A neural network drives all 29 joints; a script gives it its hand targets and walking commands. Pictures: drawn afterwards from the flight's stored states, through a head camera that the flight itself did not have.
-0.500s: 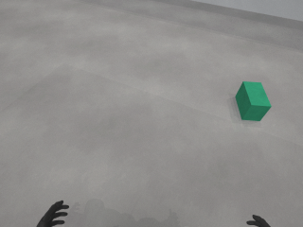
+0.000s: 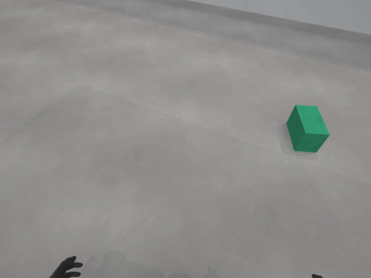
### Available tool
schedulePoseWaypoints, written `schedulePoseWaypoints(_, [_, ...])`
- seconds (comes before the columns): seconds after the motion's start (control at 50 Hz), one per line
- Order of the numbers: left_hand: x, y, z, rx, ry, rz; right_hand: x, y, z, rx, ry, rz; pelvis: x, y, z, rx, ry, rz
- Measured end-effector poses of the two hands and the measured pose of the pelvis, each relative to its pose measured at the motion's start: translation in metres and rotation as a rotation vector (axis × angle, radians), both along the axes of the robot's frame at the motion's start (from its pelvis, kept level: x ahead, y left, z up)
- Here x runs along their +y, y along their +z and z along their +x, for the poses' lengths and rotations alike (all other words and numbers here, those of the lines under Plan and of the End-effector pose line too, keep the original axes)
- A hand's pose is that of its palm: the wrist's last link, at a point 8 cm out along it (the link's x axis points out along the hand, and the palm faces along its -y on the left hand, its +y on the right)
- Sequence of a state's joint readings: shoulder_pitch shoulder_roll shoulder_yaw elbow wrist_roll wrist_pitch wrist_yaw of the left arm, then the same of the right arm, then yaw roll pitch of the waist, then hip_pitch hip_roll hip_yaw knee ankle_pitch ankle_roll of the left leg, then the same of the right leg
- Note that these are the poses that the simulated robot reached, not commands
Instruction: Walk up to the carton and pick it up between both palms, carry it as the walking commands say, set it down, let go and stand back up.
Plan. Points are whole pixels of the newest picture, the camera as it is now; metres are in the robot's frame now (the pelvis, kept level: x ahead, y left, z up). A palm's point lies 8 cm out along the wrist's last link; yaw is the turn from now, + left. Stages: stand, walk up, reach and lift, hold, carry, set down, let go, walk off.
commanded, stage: stand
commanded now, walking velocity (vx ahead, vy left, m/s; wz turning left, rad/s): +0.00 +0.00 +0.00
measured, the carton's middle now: (305, 128) +1.13 -0.85 -0.67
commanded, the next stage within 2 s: walk up in 1.12 s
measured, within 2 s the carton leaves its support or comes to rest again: neither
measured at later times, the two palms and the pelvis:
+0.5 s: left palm out of the picture +0.08 +0.29 -0.10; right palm out of the picture +0.04 -0.30 -0.11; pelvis -0.01 +0.00 +0.01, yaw +0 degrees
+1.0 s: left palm out of the picture +0.07 +0.30 -0.10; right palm out of the picture +0.04 -0.30 -0.11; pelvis -0.02 +0.00 +0.01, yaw +0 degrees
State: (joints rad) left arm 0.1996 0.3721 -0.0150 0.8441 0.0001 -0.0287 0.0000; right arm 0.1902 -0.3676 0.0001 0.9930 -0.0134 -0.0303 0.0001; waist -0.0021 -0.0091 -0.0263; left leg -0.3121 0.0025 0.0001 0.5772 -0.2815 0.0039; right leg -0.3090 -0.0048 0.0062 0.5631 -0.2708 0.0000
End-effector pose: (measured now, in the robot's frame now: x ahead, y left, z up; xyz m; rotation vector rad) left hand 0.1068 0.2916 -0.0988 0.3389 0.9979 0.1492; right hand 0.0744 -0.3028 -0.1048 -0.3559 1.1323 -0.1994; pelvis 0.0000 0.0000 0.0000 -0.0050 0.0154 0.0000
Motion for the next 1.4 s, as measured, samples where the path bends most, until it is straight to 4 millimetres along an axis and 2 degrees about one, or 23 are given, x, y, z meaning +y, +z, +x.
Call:
schedulePoseWaypoints(0.28, [0.002, 0.0, -0.021, 0.039, 0.013, 0.001, -0.001, 0.0, -0.022, 0.04, -0.019, 0.003, 0.0, 0.005, -0.011, 0.009, 0.0, 0.0])
schedulePoseWaypoints(0.46, [0.003, -0.002, -0.029, 0.063, 0.02, 0.002, -0.001, 0.0, -0.029, 0.058, -0.024, 0.003, 0.0, 0.006, -0.013, 0.012, 0.0, 0.0])
schedulePoseWaypoints(1.32, [0.005, -0.003, -0.037, 0.078, 0.031, 0.0, 0.0, -0.001, -0.035, 0.065, -0.027, 0.004, 0.001, 0.007, -0.016, 0.012, -0.002, 0.0])
schedulePoseWaypoints(1.4, [0.007, 0.0, -0.028, 0.108, 0.018, -0.016, -0.015, 0.007, -0.033, 0.008, -0.025, -0.023, -0.004, 0.006, -0.015, -0.004, -0.029, 0.005])
